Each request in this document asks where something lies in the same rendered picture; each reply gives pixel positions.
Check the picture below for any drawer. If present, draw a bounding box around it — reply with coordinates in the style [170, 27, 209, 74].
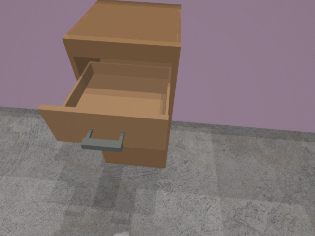
[38, 61, 171, 150]

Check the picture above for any cabinet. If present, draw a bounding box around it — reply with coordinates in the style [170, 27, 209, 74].
[62, 0, 181, 168]

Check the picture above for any handle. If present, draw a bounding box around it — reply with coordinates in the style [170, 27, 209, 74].
[80, 129, 125, 152]

